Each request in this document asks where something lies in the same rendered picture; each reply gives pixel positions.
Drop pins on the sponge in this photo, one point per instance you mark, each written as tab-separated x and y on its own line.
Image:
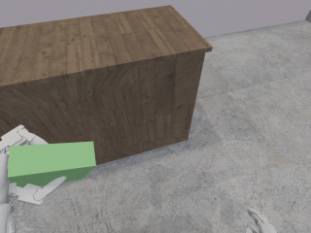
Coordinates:
41	164

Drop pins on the left robot hand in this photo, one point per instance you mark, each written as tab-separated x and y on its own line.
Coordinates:
30	194

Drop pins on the right robot hand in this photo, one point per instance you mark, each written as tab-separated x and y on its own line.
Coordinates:
261	221

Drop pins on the robot left forearm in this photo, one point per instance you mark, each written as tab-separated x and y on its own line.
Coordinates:
7	225

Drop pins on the table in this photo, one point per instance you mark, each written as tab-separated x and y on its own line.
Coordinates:
126	81

